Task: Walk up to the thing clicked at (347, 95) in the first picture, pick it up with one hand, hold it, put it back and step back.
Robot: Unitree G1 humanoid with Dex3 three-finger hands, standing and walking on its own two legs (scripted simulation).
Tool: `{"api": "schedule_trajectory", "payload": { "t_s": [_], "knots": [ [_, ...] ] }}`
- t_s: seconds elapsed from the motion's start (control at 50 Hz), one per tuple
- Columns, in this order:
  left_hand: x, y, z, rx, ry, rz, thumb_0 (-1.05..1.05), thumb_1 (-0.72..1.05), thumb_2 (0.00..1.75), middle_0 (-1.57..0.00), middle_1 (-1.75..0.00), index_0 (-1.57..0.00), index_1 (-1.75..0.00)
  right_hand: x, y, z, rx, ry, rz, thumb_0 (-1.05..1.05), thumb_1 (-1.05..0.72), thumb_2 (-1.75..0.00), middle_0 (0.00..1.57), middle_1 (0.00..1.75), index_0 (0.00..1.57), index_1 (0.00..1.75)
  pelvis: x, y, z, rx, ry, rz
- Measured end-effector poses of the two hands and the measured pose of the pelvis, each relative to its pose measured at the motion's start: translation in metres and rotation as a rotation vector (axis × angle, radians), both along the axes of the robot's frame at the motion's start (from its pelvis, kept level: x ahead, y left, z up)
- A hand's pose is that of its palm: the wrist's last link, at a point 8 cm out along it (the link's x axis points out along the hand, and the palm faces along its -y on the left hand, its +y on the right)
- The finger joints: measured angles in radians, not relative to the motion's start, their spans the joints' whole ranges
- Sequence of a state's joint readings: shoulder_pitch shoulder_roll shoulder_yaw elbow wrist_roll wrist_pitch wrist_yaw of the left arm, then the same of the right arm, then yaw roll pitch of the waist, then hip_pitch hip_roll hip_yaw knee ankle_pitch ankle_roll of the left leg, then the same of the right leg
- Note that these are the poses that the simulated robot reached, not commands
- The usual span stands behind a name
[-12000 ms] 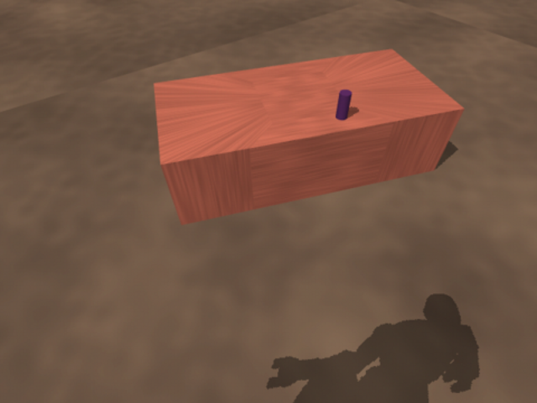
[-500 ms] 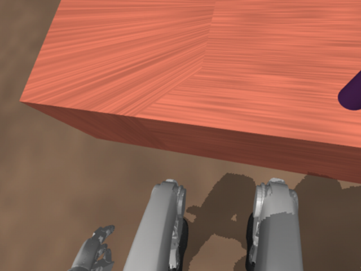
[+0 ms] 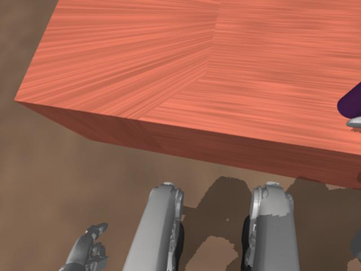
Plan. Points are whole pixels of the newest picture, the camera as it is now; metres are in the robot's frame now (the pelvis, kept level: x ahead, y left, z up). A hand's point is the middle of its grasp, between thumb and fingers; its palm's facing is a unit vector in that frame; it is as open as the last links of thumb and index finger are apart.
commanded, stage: rest palm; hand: right
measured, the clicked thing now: out of the picture +0.46 -0.32 -0.01
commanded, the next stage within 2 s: close in 0.26 s
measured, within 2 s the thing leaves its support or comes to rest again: leaves its support in 1.54 s
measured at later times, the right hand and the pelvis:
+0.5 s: hand out of the picture +0.45 -0.32 -0.01, palm faces +0.36 +0.93 +0.00, open 17.0 cm; pelvis +0.00 +0.00 -0.01, yaw +0 degrees
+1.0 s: hand out of the picture +0.47 -0.32 +0.00, palm faces +0.37 +0.93 -0.01, open 11.8 cm; pelvis +0.00 +0.00 -0.01, yaw +0 degrees
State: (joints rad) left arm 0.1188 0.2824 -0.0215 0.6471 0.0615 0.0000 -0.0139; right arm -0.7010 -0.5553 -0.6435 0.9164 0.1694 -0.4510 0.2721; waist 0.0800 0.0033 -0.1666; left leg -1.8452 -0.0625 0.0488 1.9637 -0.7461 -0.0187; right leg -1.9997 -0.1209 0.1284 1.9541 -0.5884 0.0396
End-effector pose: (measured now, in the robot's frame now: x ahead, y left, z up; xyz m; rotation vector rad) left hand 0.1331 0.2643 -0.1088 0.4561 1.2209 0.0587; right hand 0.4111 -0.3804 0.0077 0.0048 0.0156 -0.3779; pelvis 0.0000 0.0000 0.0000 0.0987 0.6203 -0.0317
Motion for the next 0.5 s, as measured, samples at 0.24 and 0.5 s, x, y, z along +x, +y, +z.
{"api": "schedule_trajectory", "payload": {
  "t_s": [0.24, 0.5],
  "knots": [
    [0.013, 0.0, -0.009, -0.002, -0.005, -0.006, 0.0, 0.91, 0.89, -0.2, -0.3, -0.21, -0.3, 0.001, 0.014, -0.012, -0.005, -0.006, 0.008, -0.02, 0.45, -0.08, 0.05, 0.04, 0.03, 0.05, 0.002, 0.002, -0.007, -0.004, -0.001, 0.003],
    [0.003, -0.005, -0.019, -0.02, 0.018, 0.003, 0.0, 0.91, 0.89, -0.2, -0.3, -0.22, -0.3, -0.001, 0.016, -0.015, -0.008, -0.008, 0.012, -0.02, 0.53, -0.07, 0.16, 0.09, 0.15, 0.1, -0.001, 0.001, -0.011, -0.008, -0.004, 0.002]
  ]
}}
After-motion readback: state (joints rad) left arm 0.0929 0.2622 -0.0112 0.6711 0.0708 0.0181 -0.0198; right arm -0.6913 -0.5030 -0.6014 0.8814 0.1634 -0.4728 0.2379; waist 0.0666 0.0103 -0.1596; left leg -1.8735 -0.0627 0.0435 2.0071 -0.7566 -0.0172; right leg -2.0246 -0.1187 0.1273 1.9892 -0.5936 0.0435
